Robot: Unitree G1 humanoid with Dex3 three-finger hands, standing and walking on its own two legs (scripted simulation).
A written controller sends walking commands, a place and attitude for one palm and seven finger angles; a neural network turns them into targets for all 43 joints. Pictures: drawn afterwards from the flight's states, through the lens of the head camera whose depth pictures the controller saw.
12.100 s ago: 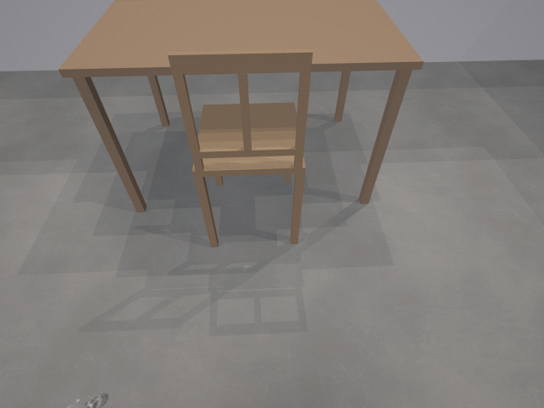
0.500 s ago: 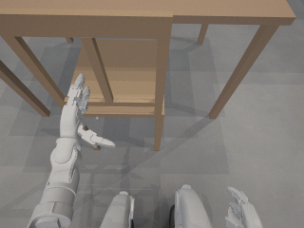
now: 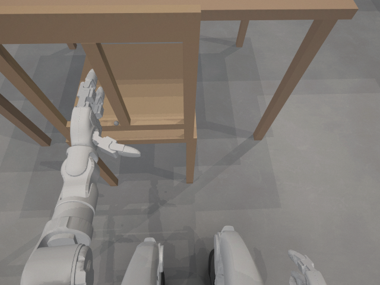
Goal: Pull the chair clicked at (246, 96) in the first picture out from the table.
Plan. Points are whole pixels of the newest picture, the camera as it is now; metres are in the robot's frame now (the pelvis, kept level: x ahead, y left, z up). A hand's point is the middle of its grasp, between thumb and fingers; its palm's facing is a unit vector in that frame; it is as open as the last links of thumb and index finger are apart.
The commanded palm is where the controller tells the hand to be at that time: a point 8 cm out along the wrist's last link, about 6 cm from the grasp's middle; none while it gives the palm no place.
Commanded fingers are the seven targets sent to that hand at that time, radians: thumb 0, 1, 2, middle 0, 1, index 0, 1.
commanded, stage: push the fingers through the gap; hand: left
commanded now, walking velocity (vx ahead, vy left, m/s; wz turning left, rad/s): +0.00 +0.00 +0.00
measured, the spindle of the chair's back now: (111, 90) +0.52 +0.16 +0.04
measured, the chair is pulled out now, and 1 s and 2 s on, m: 0.00 0.00 0.00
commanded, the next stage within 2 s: hook a spindle and tug to test in 0.90 s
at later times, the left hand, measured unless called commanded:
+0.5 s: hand (120, 104) +0.48 +0.14 +0.04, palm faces +0.02 -1.00 -0.05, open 16.9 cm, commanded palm +0.46 +0.20 +0.04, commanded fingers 0.00 -0.50 0.30 -0.06 -0.08 -0.06 -0.08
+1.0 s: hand (121, 100) +0.49 +0.14 +0.04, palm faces +0.03 -1.00 -0.05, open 16.9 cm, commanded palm +0.46 +0.20 +0.04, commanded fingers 0.00 -0.50 0.30 -0.08 -0.13 -0.08 -0.13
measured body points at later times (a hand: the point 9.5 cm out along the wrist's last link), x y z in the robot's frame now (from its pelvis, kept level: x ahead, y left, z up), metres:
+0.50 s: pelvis -0.01 +0.00 -0.01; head +0.13 +0.00 +0.42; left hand +0.47 +0.20 +0.05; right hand +0.06 -0.26 -0.13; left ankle +0.02 +0.13 -0.61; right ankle +0.08 -0.12 -0.61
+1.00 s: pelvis +0.00 +0.00 +0.00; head +0.14 +0.00 +0.42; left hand +0.48 +0.19 +0.04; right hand +0.05 -0.26 -0.13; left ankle +0.02 +0.13 -0.61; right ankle +0.08 -0.12 -0.61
